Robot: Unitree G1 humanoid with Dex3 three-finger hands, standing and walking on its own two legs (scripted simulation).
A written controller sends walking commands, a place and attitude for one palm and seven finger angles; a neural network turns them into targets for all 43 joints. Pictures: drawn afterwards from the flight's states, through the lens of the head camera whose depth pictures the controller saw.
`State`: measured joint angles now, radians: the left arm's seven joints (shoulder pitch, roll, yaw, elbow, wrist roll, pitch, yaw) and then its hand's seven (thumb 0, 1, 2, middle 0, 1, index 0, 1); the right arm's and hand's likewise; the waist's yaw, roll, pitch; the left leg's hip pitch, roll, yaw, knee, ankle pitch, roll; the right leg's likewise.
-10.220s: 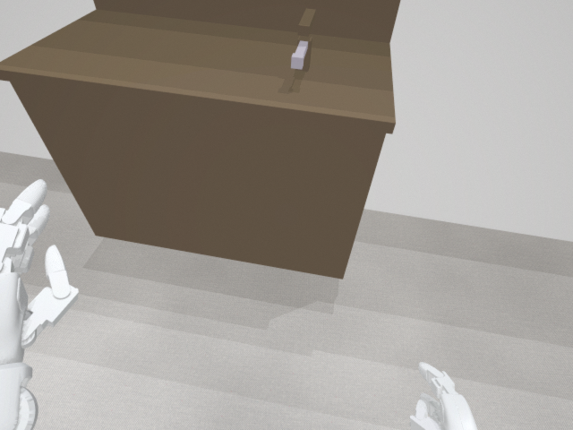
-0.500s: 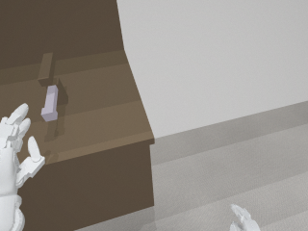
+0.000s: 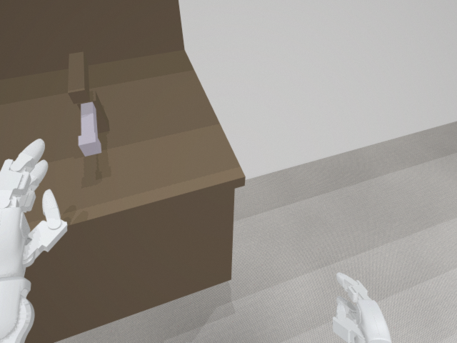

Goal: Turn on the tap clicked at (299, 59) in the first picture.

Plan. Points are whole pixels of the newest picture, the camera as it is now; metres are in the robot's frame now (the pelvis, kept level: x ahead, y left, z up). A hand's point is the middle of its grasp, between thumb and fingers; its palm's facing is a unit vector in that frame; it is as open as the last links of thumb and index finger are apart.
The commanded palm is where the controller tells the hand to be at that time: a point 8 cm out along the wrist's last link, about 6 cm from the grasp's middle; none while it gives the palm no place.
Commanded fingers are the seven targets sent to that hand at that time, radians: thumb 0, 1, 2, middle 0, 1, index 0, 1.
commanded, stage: look again from close up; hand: left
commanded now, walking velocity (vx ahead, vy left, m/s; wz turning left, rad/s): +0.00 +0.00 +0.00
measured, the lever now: (90, 144) +0.40 +0.28 +0.12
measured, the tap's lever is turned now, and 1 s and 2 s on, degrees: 0 0 0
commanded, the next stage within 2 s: shuffle to correct the standing spot in 0.08 s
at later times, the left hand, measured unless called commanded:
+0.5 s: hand (10, 252) +0.19 +0.29 +0.15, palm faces +0.41 -0.84 -0.34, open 7.4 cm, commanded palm +0.13 +0.31 +0.18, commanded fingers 0.00 0.90 0.90 -0.20 -0.30 -0.20 -0.30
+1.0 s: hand (30, 201) +0.24 +0.27 +0.18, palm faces +0.33 -0.82 -0.47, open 7.4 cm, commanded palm +0.19 +0.31 +0.18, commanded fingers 0.00 0.90 0.90 -0.20 -0.30 -0.20 -0.30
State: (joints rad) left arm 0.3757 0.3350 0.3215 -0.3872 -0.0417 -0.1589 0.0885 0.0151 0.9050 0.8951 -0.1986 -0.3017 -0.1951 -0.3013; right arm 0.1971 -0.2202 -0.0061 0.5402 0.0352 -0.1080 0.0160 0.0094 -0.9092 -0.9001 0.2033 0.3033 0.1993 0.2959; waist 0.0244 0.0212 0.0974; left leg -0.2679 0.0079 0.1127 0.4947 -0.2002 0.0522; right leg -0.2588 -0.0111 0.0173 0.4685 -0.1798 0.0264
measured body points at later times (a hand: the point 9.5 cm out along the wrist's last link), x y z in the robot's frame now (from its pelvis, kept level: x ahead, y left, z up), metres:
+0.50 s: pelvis -0.02 +0.03 +0.00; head -0.04 +0.05 +0.45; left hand +0.16 +0.33 +0.17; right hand +0.16 -0.18 -0.06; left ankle +0.04 +0.09 -0.74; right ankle -0.01 -0.08 -0.73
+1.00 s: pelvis +0.03 +0.03 +0.01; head +0.04 +0.05 +0.46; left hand +0.22 +0.31 +0.21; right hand +0.17 -0.19 -0.08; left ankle +0.02 +0.11 -0.74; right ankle +0.13 -0.10 -0.68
